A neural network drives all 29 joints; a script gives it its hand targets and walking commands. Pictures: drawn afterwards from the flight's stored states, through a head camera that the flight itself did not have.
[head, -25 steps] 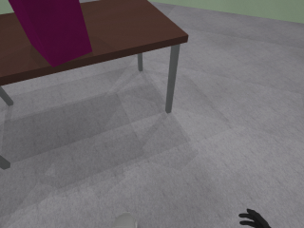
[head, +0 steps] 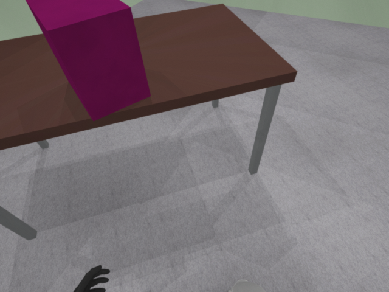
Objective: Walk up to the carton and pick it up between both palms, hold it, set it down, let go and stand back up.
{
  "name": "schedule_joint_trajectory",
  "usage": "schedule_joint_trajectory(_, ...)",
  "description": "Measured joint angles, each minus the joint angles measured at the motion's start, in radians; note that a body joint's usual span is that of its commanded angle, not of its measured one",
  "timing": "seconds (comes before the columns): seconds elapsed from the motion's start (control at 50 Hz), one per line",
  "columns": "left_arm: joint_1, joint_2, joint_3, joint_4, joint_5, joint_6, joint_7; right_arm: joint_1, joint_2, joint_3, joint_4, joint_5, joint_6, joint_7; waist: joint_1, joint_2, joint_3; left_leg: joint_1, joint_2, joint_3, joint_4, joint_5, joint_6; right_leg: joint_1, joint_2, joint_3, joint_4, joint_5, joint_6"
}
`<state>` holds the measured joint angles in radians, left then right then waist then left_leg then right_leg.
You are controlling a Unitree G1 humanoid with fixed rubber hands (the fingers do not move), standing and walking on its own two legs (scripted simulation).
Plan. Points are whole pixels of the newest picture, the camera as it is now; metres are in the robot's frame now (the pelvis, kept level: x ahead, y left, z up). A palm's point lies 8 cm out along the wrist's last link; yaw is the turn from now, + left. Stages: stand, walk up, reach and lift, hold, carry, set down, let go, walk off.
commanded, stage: walk up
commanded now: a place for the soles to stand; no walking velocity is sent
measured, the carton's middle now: (93, 51) +0.82 +0.30 +0.11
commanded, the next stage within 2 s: none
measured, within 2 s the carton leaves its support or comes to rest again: neither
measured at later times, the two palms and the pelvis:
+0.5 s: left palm out of the picture +0.09 +0.36 -0.12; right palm (233, 187) +0.38 -0.10 -0.07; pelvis +0.18 +0.10 +0.00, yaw +16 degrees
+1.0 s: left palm (34, 206) +0.37 +0.42 -0.07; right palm (229, 175) +0.46 -0.10 -0.12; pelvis +0.35 +0.14 +0.00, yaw +17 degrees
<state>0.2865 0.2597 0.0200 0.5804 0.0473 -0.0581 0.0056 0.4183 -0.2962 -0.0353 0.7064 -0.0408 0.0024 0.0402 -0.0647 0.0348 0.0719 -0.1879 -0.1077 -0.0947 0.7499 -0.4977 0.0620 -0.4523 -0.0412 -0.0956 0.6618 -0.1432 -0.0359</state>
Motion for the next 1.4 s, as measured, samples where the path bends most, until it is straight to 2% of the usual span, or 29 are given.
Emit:
schedule_joint_trajectory(0.04,0.002,-0.002,-0.002,-0.001,0.015,0.002,0.016,-0.005,0.012,0.001,0.001,-0.006,0.013,0.003,0.011,0.027,-0.002,-0.082,0.002,-0.004,0.225,-0.047,-0.035,0.018,-0.009,-0.040,0.049,-0.082,-0.006)
schedule_joint_trajectory(0.08,0.011,-0.001,0.007,0.015,0.015,0.012,0.032,-0.014,0.016,0.006,-0.006,-0.019,0.032,0.008,0.030,0.027,-0.006,-0.172,0.010,0.041,0.416,-0.034,-0.059,0.060,-0.036,-0.067,0.050,-0.136,-0.014)
schedule_joint_trajectory(0.14,0.050,0.000,0.011,0.041,0.012,0.005,0.039,-0.040,-0.002,-0.007,-0.021,-0.020,0.036,0.016,0.069,0.035,-0.006,-0.277,0.052,0.077,0.499,0.057,-0.083,0.149,-0.062,-0.097,-0.023,-0.134,0.003)
schedule_joint_trajectory(0.24,0.122,0.024,0.012,0.104,0.011,-0.016,0.031,-0.105,-0.025,-0.035,-0.058,0.000,0.028,0.042,0.110,0.041,0.005,-0.383,0.139,0.057,0.329,0.179,-0.101,0.273,-0.081,-0.150,-0.139,-0.131,0.021)
schedule_joint_trajectory(0.34,0.174,0.051,0.016,0.142,0.005,-0.019,0.023,-0.168,0.002,-0.032,-0.075,0.004,0.009,0.061,0.127,0.016,0.011,-0.365,0.199,0.055,0.046,0.278,-0.078,0.361,-0.103,-0.200,-0.172,-0.174,0.048)
schedule_joint_trajectory(0.42,0.206,0.057,0.016,0.147,0.004,-0.002,0.018,-0.181,0.027,-0.025,-0.080,-0.005,-0.011,0.060,0.139,-0.002,-0.016,-0.269,0.195,0.083,-0.085,0.306,-0.044,0.401,-0.134,-0.227,-0.117,-0.259,0.071)
schedule_joint_trajectory(0.44,0.210,0.059,0.015,0.145,0.004,0.006,0.016,-0.183,0.033,-0.024,-0.080,-0.007,-0.020,0.055,0.135,-0.018,-0.020,-0.249,0.178,0.089,-0.096,0.317,-0.045,0.398,-0.158,-0.226,-0.072,-0.295,0.064)
schedule_joint_trajectory(0.46,0.205,0.064,0.014,0.146,0.004,0.015,0.013,-0.188,0.044,-0.021,-0.077,-0.009,-0.030,0.046,0.130,-0.049,-0.009,-0.244,0.149,0.104,-0.065,0.298,-0.048,0.383,-0.200,-0.208,0.004,-0.327,0.041)
schedule_joint_trajectory(0.48,0.199,0.061,0.011,0.141,0.004,0.026,0.007,-0.188,0.045,-0.013,-0.080,-0.009,-0.039,0.034,0.124,-0.064,0.003,-0.244,0.130,0.113,-0.023,0.261,-0.045,0.345,-0.212,-0.155,0.120,-0.354,0.021)
schedule_joint_trajectory(0.54,0.169,0.054,0.003,0.109,-0.004,0.057,-0.013,-0.160,0.046,0.007,-0.073,0.019,-0.036,-0.006,0.089,-0.073,0.016,-0.213,0.111,0.106,0.021,0.184,-0.028,0.201,-0.131,-0.003,0.452,-0.372,0.010)
schedule_joint_trajectory(0.58,0.136,0.059,0.003,0.088,-0.008,0.060,-0.019,-0.126,0.046,0.012,-0.061,0.023,-0.030,-0.026,0.070,-0.090,0.023,-0.167,0.098,0.106,-0.013,0.181,-0.026,0.110,-0.091,0.035,0.567,-0.330,0.012)
schedule_joint_trajectory(0.62,0.106,0.058,0.006,0.065,-0.011,0.053,-0.022,-0.089,0.038,0.009,-0.050,0.020,-0.027,-0.035,0.054,-0.102,0.024,-0.122,0.088,0.111,-0.058,0.180,-0.019,0.033,-0.071,0.047,0.581,-0.296,0.017)
schedule_joint_trajectory(0.7,0.064,0.054,0.012,0.035,-0.011,0.048,-0.028,-0.028,0.019,-0.007,-0.025,0.013,-0.033,-0.037,0.024,-0.111,0.014,-0.049,0.067,0.125,-0.134,0.176,-0.011,-0.073,-0.058,0.070,0.491,-0.228,0.038)
schedule_joint_trajectory(0.76,0.044,0.047,0.016,0.028,-0.011,0.050,-0.031,-0.002,0.013,-0.010,-0.011,0.003,-0.041,-0.038,0.008,-0.104,0.007,-0.007,0.060,0.132,-0.172,0.162,-0.010,-0.100,-0.059,0.077,0.351,-0.190,0.047)
schedule_joint_trajectory(0.86,0.031,0.018,0.017,0.014,-0.014,0.032,-0.031,0.014,0.003,-0.006,-0.011,-0.005,-0.034,-0.029,-0.008,-0.056,0.002,0.024,0.074,0.141,-0.133,0.082,-0.028,-0.035,-0.046,0.056,0.060,-0.110,0.023)
schedule_joint_trajectory(0.9,0.036,0.006,0.021,0.006,-0.012,0.018,-0.022,0.016,-0.007,-0.002,-0.013,-0.003,-0.026,-0.023,-0.001,-0.019,0.001,0.015,0.101,0.138,-0.048,0.008,-0.038,0.011,-0.017,0.039,-0.006,-0.024,0.012)
schedule_joint_trajectory(0.92,0.034,-0.003,0.021,0.007,-0.008,0.012,-0.014,0.011,-0.011,-0.003,-0.010,-0.004,-0.021,-0.020,0.003,0.017,0.011,-0.004,0.130,0.124,0.030,-0.025,-0.032,0.017,0.005,0.020,0.020,-0.032,0.012)
schedule_joint_trajectory(0.94,0.035,-0.005,0.019,0.003,-0.001,0.008,-0.007,0.007,-0.006,-0.002,-0.009,-0.005,-0.015,-0.017,0.007,0.034,0.016,-0.040,0.133,0.103,0.138,-0.042,-0.035,0.019,0.012,0.006,0.054,-0.068,0.013)
schedule_joint_trajectory(1.0,0.054,-0.004,0.021,0.013,-0.004,0.020,0.016,-0.013,0.001,0.011,-0.014,-0.016,0.024,-0.010,0.036,0.037,0.010,-0.174,0.103,0.101,0.448,-0.058,-0.056,0.054,-0.007,-0.003,0.080,-0.150,-0.002)
schedule_joint_trajectory(1.04,0.078,-0.008,0.018,0.025,-0.003,0.022,0.026,-0.041,-0.007,0.007,-0.024,-0.017,0.036,-0.008,0.060,0.044,0.010,-0.254,0.104,0.116,0.538,-0.009,-0.069,0.100,-0.019,-0.004,0.037,-0.144,0.002)
schedule_joint_trajectory(1.12,0.133,-0.003,0.010,0.058,0.000,0.013,0.028,-0.101,-0.025,-0.012,-0.063,-0.006,0.033,0.009,0.099,0.061,0.015,-0.350,0.144,0.114,0.445,0.095,-0.092,0.185,-0.030,-0.006,-0.066,-0.120,0.018)
schedule_joint_trajectory(1.2,0.161,0.022,0.014,0.072,-0.017,0.019,0.022,-0.167,-0.009,-0.009,-0.079,0.013,0.024,0.011,0.122,0.046,0.035,-0.335,0.189,0.097,0.170,0.198,-0.097,0.220,-0.037,0.001,-0.090,-0.126,0.045)
schedule_joint_trajectory(1.26,0.160,0.040,0.011,0.062,-0.033,0.032,0.010,-0.200,0.009,0.005,-0.078,0.020,0.014,0.001,0.134,0.022,0.048,-0.259,0.192,0.093,-0.017,0.333,-0.084,0.203,-0.044,0.018,-0.019,-0.174,0.070)
schedule_joint_trajectory(1.28,0.156,0.046,0.008,0.058,-0.038,0.039,0.005,-0.203,0.013,0.009,-0.076,0.021,0.009,-0.004,0.133,0.012,0.047,-0.221,0.186,0.097,-0.070,0.332,-0.079,0.190,-0.050,0.024,0.023,-0.202,0.079)
schedule_joint_trajectory(1.3,0.140,0.055,0.006,0.060,-0.042,0.049,0.001,-0.211,0.025,0.012,-0.066,0.022,0.004,-0.010,0.127,-0.017,0.055,-0.207,0.168,0.108,-0.077,0.272,-0.077,0.178,-0.073,0.033,0.067,-0.231,0.084)
schedule_joint_trajectory(1.32,0.121,0.060,0.004,0.059,-0.047,0.058,-0.001,-0.218,0.035,0.020,-0.060,0.023,0.002,-0.016,0.127,-0.046,0.065,-0.210,0.150,0.119,-0.057,0.253,-0.073,0.166,-0.085,0.053,0.104,-0.259,0.071)
schedule_joint_trajectory(1.36,0.100,0.060,0.000,0.045,-0.050,0.085,0.004,-0.229,0.042,0.040,-0.062,0.033,0.010,-0.026,0.126,-0.072,0.066,-0.225,0.151,0.135,-0.017,0.245,-0.063,0.126,-0.054,0.094,0.198,-0.388,0.060)
schedule_joint_trajectory(1.4,0.081,0.061,-0.001,0.044,-0.044,0.108,0.010,-0.245,0.045,0.048,-0.066,0.044,0.017,-0.038,0.111,-0.089,0.063,-0.231,0.158,0.147,-0.006,0.241,-0.051,0.092,-0.020,0.110,0.287,-0.442,0.059)
